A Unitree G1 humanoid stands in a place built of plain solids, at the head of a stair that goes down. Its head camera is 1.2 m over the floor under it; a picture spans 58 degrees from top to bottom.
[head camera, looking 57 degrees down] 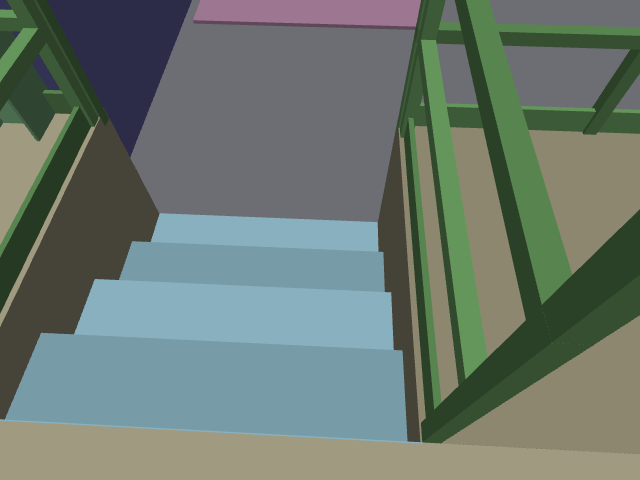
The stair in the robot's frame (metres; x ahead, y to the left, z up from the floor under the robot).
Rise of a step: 0.18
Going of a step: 0.30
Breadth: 1.22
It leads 3 degrees to the right of straight ahead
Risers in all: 5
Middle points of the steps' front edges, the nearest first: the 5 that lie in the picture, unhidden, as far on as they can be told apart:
0.20 0.35 0.00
0.50 0.33 -0.18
0.80 0.32 -0.36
1.10 0.30 -0.54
1.40 0.29 -0.73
